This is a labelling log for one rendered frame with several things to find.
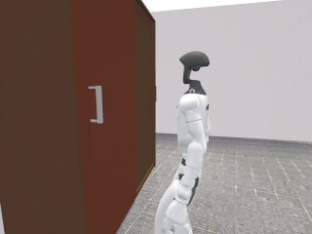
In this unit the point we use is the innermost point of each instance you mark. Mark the wardrobe door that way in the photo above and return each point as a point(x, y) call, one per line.
point(143, 61)
point(104, 55)

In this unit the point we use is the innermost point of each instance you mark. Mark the humanoid robot torso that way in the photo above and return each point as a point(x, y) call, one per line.
point(184, 138)

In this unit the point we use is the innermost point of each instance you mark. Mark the left robot forearm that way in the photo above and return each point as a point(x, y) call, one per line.
point(193, 164)

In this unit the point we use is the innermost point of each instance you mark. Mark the left robot hand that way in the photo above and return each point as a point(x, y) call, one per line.
point(177, 213)

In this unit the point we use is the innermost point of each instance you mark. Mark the left robot thigh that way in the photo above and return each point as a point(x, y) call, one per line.
point(167, 198)

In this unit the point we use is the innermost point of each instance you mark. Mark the handle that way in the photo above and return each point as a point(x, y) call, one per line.
point(99, 119)
point(155, 93)

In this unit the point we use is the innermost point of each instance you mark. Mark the right robot upper arm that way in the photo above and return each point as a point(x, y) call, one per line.
point(208, 127)

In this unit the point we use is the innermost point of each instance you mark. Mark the left robot upper arm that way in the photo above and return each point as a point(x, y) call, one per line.
point(191, 109)

